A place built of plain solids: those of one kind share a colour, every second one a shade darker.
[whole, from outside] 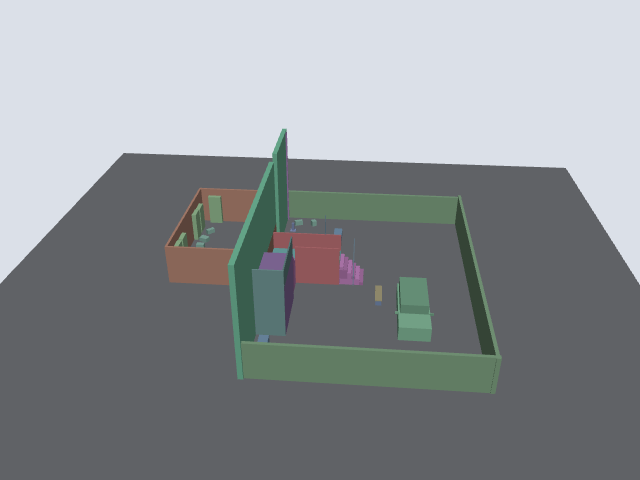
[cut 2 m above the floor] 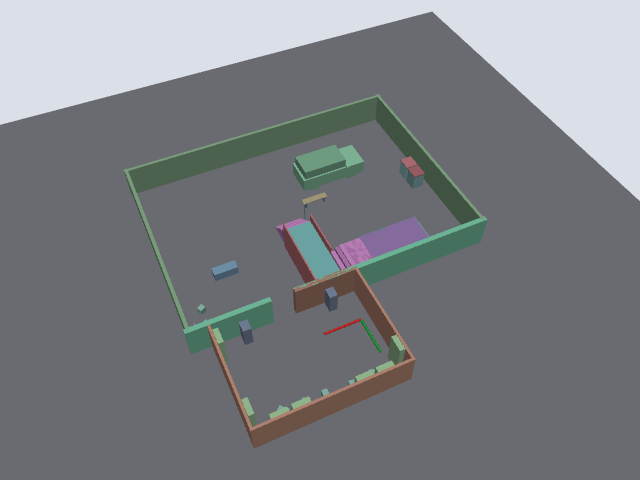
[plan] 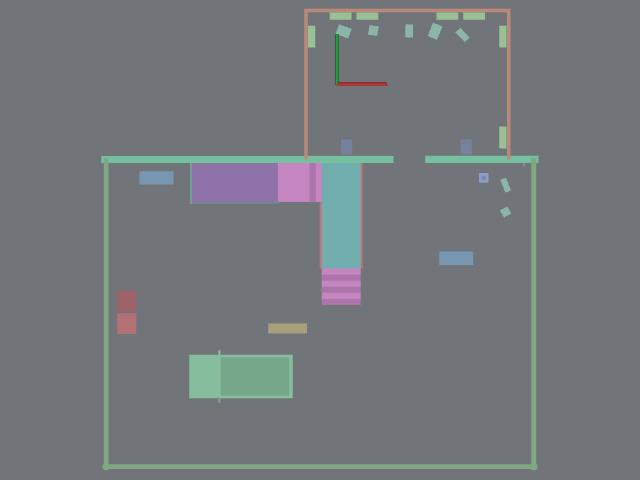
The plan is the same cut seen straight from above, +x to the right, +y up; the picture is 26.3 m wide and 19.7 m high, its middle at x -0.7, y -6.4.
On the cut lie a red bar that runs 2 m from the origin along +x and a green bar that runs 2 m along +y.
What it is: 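The rear of a town building of two storeys with an external escape stair; a paved yard 17.5 x 12.4 m; from a top landing at the upper floor's door, 3.17 m over the yard, a stair of 15 risers of 0.211 m and treads of 0.249 m, 1.60 m clear, a quarter turn; two flights with a corner landing; the upper one along the facade, the lower one standing free in the yard, down to the yard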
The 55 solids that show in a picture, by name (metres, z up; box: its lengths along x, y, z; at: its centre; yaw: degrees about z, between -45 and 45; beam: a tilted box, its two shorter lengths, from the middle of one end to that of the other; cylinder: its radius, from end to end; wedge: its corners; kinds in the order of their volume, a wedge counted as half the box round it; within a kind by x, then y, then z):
{
 "stair_step_1": {"box": [0.3, 1.61, 3.0], "at": [-2.27, -4.04, 1.45]},
 "stair_step_2": {"box": [0.55, 1.61, 2.79], "at": [-2.15, -4.04, 1.35]},
 "stair_step_3": {"box": [0.8, 1.61, 2.58], "at": [-2.02, -4.04, 1.24]},
 "stair_step_4": {"box": [1.05, 1.61, 2.37], "at": [-1.9, -4.04, 1.14]},
 "stair_step_5": {"box": [1.29, 1.61, 2.16], "at": [-1.77, -4.04, 1.03]},
 "stair_step_6": {"box": [1.54, 1.61, 1.95], "at": [-1.65, -4.04, 0.92]},
 "stair_step_7": {"box": [1.79, 1.61, 1.74], "at": [-1.52, -4.04, 0.82]},
 "stair_step_8": {"box": [1.6, 5.87, 0.26], "at": [0.17, -6.13, 0.08]},
 "stair_step_9": {"box": [1.6, 5.62, 0.47], "at": [0.17, -6.01, 0.19]},
 "stair_step_10": {"box": [1.6, 5.38, 0.68], "at": [0.17, -5.88, 0.29]},
 "stair_step_11": {"box": [1.6, 5.13, 0.89], "at": [0.17, -5.76, 0.4]},
 "stair_step_12": {"box": [1.6, 4.88, 1.1], "at": [0.17, -5.63, 0.5]},
 "stair_step_13": {"box": [1.6, 4.63, 1.32], "at": [0.17, -5.51, 0.61]},
 "facade_1": {"box": [12.0, 0.3, 6.92], "at": [-3.68, -3.1, 3.41]},
 "facade_2": {"box": [4.65, 0.3, 6.92], "at": [5.95, -3.1, 3.41]},
 "paving_1": {"box": [3.66, 1.69, 3.21], "at": [-4.2, -4.08, 1.56]},
 "boundary_1": {"box": [0.2, 12.8, 2.31], "at": [-9.48, -9.45, 1.1]},
 "boundary_2": {"box": [17.85, 0.2, 2.3], "at": [-0.7, -15.7, 1.1]},
 "boundary_3": {"box": [0.2, 12.8, 2.2], "at": [8.07, -9.45, 1.05]},
 "wall_1": {"box": [0.15, 6.19, 2.64], "at": [-1.27, 0.0, 1.27]},
 "wall_2": {"box": [3.67, 0.3, 2.64], "at": [0.49, -3.1, 1.27]},
 "wall_3": {"box": [8.47, 0.15, 2.64], "at": [2.88, 3.02, 1.27]},
 "wall_4": {"box": [0.15, 6.19, 2.64], "at": [7.04, 0.0, 1.27]},
 "stair_landing_1": {"box": [1.63, 4.38, 1.53], "at": [0.17, -5.38, 0.71]},
 "car_1": {"box": [4.25, 1.79, 0.87], "at": [-3.94, -12.0, 0.62]},
 "car_2": {"box": [2.82, 1.59, 0.58], "at": [-3.36, -12.0, 1.34]},
 "shelf_1": {"box": [0.3, 0.9, 2.07], "at": [-1.04, 1.95, 0.98]},
 "shelf_2": {"box": [0.9, 0.3, 2.01], "at": [0.15, 2.79, 0.95]},
 "shelf_3": {"box": [0.9, 0.3, 1.96], "at": [1.24, 2.79, 0.93]},
 "shelf_4": {"box": [0.9, 0.3, 1.99], "at": [4.53, 2.79, 0.94]},
 "shelf_5": {"box": [0.9, 0.3, 1.91], "at": [5.62, 2.79, 0.91]},
 "shelf_6": {"box": [0.3, 0.9, 2.01], "at": [6.81, -2.19, 0.95]},
 "shelf_7": {"box": [0.3, 0.9, 2.14], "at": [6.81, 1.95, 1.02]},
 "rim_guard_1": {"box": [0.08, 1.68, 4.34], "at": [-5.99, -4.08, 2.12]},
 "rim_guard_2": {"box": [3.66, 0.08, 4.34], "at": [-4.2, -4.88, 2.12]},
 "guard_landing_1": {"box": [0.08, 2.74, 2.66], "at": [-0.67, -6.21, 1.28]},
 "guard_landing_2": {"box": [0.08, 4.33, 2.66], "at": [1.01, -5.41, 1.28]},
 "refuse_bin_1": {"box": [0.74, 0.82, 1.07], "at": [-8.63, -9.83, 0.48]},
 "refuse_bin_2": {"box": [0.74, 0.82, 1.07], "at": [-8.63, -8.91, 0.48]},
 "planter_box_1": {"box": [1.4, 0.55, 0.6], "at": [-7.41, -3.85, 0.25]},
 "planter_box_2": {"box": [1.4, 0.55, 0.6], "at": [4.89, -7.15, 0.25]},
 "filing_cabinet_1": {"box": [0.47, 0.62, 1.37], "at": [0.39, -2.58, 0.64]},
 "filing_cabinet_2": {"box": [0.47, 0.62, 1.37], "at": [5.3, -2.58, 0.64]},
 "box_cardboard_1": {"box": [0.55, 0.42, 0.39], "at": [0.27, 2.16, 0.15], "yaw": -21.0},
 "box_cardboard_2": {"box": [0.38, 0.4, 0.36], "at": [1.49, 2.2, 0.13], "yaw": -8.5},
 "box_cardboard_3": {"box": [0.32, 0.54, 0.42], "at": [2.96, 2.18, 0.16], "yaw": -1.0},
 "box_cardboard_4": {"box": [0.42, 0.6, 0.34], "at": [4.02, 2.17, 0.12], "yaw": -22.4},
 "box_cardboard_5": {"box": [0.28, 0.56, 0.36], "at": [5.15, 2.02, 0.13], "yaw": 43.7},
 "box_cardboard_6": {"box": [0.35, 0.33, 0.44], "at": [6.92, -5.25, 0.17], "yaw": 28.1},
 "box_cardboard_7": {"box": [0.25, 0.57, 0.39], "at": [6.92, -4.15, 0.14], "yaw": 21.2},
 "refuse_lid_1": {"box": [0.78, 0.86, 0.06], "at": [-8.63, -9.83, 1.05]},
 "refuse_lid_2": {"box": [0.78, 0.86, 0.06], "at": [-8.63, -8.91, 1.05]},
 "downpipe_1": {"box": [0.09, 0.1, 6.87], "at": [7.67, -3.3, 3.38]},
 "bench_seat_1": {"box": [1.6, 0.42, 0.05], "at": [-2.03, -10.03, 0.42]},
 "traffic_cone_1": {"box": [0.4, 0.4, 0.08], "at": [6.02, -3.85, -0.01]}
}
